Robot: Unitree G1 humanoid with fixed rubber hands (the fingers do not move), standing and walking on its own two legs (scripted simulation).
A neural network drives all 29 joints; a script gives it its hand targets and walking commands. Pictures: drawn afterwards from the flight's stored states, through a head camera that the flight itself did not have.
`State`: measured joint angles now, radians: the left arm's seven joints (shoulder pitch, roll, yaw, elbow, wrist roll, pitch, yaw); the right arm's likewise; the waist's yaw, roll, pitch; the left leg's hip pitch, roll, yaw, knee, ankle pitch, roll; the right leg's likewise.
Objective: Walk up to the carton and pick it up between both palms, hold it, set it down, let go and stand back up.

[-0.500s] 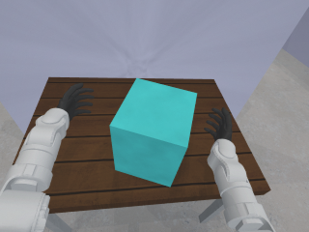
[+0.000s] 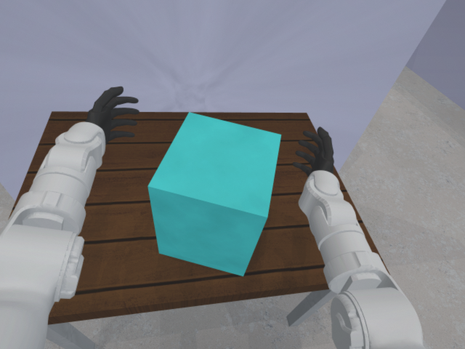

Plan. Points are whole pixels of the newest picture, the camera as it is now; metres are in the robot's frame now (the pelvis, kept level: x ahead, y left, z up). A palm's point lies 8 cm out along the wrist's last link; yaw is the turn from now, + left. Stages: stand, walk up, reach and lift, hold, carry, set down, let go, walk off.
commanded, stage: reach and lift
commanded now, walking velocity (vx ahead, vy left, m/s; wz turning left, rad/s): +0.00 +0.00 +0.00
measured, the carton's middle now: (217, 197) +0.44 -0.05 -0.03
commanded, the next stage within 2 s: none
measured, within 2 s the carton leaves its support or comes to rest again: neither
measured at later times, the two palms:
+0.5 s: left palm (112, 119) +0.51 +0.14 +0.14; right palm (311, 157) +0.40 -0.20 +0.13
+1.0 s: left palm (135, 170) +0.49 +0.11 +0.02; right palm (296, 199) +0.38 -0.20 +0.02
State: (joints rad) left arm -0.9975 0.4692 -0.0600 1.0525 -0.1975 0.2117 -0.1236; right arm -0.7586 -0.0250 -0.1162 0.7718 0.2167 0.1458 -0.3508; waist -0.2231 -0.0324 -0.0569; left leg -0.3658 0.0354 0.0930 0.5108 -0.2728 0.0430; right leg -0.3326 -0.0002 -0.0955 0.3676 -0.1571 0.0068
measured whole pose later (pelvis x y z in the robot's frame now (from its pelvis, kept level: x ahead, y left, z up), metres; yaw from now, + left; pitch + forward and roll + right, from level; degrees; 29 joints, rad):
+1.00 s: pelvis -0.01 -0.01 -0.03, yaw +1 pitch +25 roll -3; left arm -1.12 0.35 -0.05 1.54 -0.11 -0.19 -0.04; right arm -0.90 0.06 -0.25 1.24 0.08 -0.20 -0.30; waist -0.29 0.00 -0.27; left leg -0.84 0.04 0.05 0.69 -0.30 0.03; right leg -0.80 -0.01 -0.13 0.57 -0.21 -0.01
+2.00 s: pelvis -0.01 +0.01 -0.02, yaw +0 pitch +24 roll -4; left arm -1.17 0.22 0.21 1.54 0.21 -0.26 -0.01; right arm -0.93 0.10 -0.66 1.22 -0.28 -0.33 -0.25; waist -0.23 0.00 -0.19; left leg -0.80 0.02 0.07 0.64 -0.27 0.06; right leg -0.75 -0.02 -0.11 0.48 -0.15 0.02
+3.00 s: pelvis +0.01 +0.00 +0.00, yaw +2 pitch +20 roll -3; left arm -1.01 0.10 0.54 1.31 0.52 -0.27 -0.08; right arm -0.79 0.16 -0.81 1.13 -0.45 -0.51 -0.22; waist -0.17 -0.01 -0.11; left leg -0.61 0.02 0.04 0.50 -0.23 0.04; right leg -0.54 -0.01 -0.14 0.32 -0.12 0.00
